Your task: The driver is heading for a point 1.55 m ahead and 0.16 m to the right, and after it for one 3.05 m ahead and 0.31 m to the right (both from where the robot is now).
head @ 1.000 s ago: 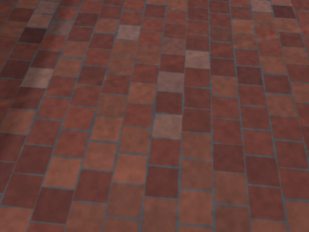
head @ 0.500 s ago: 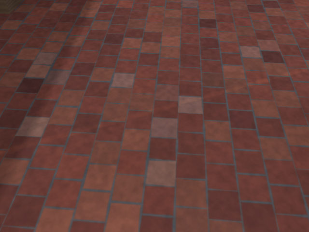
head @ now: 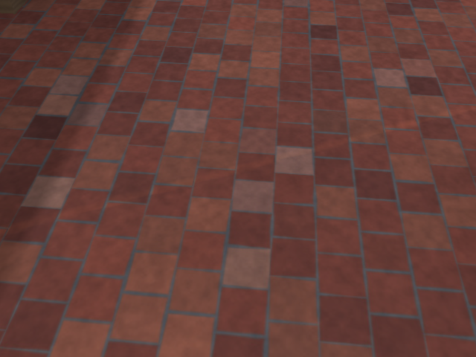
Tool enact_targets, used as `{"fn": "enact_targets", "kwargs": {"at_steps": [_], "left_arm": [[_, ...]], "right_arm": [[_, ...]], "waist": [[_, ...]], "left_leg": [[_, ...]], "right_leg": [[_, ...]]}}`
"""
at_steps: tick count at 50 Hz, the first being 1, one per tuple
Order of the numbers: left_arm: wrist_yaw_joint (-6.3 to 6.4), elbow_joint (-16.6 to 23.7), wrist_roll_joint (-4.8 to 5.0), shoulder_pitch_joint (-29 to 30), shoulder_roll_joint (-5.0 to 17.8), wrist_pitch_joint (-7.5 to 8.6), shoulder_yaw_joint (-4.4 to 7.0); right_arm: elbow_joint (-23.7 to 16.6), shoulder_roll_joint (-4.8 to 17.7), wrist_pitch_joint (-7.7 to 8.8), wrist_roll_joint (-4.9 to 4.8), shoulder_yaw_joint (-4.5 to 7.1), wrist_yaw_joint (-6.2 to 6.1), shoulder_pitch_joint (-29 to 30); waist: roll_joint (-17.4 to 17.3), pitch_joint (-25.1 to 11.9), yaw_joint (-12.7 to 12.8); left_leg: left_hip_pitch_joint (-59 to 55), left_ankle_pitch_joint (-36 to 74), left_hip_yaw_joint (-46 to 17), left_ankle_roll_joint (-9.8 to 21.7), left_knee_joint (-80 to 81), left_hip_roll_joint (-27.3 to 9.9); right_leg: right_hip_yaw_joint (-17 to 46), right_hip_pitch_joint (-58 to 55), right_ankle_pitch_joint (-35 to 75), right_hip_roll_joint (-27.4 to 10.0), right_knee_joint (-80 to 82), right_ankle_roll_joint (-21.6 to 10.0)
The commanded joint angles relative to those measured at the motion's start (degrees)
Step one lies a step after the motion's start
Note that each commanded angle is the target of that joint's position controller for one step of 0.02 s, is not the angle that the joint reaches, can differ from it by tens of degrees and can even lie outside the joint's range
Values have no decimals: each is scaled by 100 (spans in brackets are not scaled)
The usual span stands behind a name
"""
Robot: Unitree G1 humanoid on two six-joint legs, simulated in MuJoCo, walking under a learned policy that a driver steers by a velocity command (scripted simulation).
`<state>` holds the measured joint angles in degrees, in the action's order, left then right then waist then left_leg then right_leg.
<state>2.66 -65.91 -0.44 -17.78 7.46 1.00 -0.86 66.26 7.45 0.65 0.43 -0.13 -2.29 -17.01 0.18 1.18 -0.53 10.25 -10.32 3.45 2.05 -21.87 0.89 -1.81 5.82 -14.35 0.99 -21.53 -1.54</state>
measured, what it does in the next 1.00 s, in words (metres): stands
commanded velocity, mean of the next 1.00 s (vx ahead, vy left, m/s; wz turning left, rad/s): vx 0.00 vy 0.00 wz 0.00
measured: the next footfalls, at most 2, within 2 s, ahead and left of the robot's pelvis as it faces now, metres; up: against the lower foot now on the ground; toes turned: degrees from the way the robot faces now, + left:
left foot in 1.84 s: +0.20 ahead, +0.15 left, +0.00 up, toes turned +5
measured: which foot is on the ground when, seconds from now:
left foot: down 0.00-1.00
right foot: down 0.00-1.00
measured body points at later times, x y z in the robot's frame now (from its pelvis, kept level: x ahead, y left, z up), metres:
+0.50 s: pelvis +0.01 +0.00 +0.00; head +0.01 +0.00 +0.45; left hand -0.03 +0.20 -0.16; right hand -0.02 -0.21 -0.16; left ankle +0.02 +0.10 -0.74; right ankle -0.03 -0.10 -0.74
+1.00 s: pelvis +0.02 -0.01 +0.00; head +0.02 -0.01 +0.45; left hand -0.03 +0.20 -0.16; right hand -0.02 -0.21 -0.16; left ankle +0.02 +0.10 -0.74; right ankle -0.03 -0.10 -0.74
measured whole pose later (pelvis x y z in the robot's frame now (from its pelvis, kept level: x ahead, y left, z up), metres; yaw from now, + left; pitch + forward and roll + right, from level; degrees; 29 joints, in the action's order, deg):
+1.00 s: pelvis +0.02 -0.01 +0.00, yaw +0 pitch -1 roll +0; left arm 2.8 -66.5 -0.5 -20.4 6.1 1.3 -0.9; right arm 67.5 6.3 0.7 0.4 -0.3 -2.6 -18.6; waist 0.2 1.5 -0.4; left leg 9.4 -11.8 2.9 1.4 -22.3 0.6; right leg -1.7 4.6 -15.6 1.3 -21.3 -2.0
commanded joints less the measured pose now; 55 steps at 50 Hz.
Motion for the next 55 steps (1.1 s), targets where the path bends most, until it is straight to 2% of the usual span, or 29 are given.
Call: {"fn": "enact_targets", "kwargs": {"at_steps": [1, 55], "left_arm": [[15, 12, -1, -443, 388, 16, 51], [24, -60, -6, -830, 207, 48, 41]], "right_arm": [[-4, 400, 13, 0, 56, -17, -411], [128, 236, 15, -5, 31, -39, -660]], "waist": [[3, 327, 0], [-1, 443, 17]], "left_leg": [[-125, 585, -688, 66, 341, -643], [-159, 701, -663, 46, 248, -653]], "right_leg": [[599, 453, 731, -646, 440, -143], [584, 360, 915, -639, 435, -169]]}}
